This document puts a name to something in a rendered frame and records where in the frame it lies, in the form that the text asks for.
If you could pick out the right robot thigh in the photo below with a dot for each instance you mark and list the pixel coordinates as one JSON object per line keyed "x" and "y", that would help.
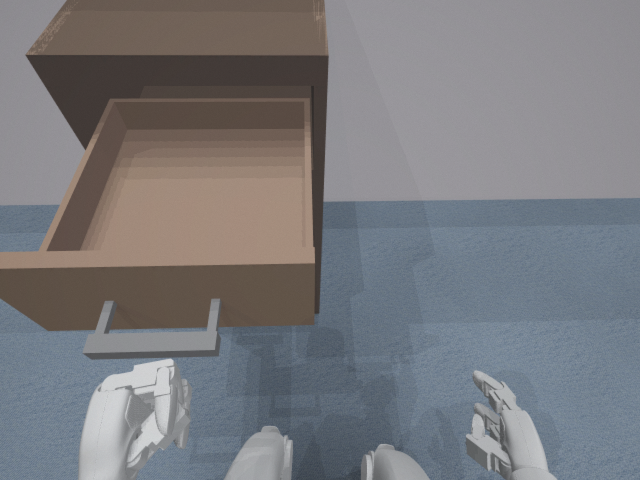
{"x": 386, "y": 464}

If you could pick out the drawer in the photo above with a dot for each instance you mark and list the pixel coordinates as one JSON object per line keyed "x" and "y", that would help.
{"x": 177, "y": 201}

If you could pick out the robot left hand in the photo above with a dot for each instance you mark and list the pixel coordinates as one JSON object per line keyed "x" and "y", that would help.
{"x": 151, "y": 398}

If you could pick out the robot right hand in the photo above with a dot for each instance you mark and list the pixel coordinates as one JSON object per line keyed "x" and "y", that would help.
{"x": 513, "y": 442}

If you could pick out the right robot shin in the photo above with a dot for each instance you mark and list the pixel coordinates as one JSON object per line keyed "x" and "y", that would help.
{"x": 385, "y": 446}

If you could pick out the handle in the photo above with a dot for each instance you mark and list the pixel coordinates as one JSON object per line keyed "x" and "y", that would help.
{"x": 103, "y": 345}

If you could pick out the cabinet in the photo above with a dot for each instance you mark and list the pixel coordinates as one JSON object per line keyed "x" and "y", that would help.
{"x": 96, "y": 50}

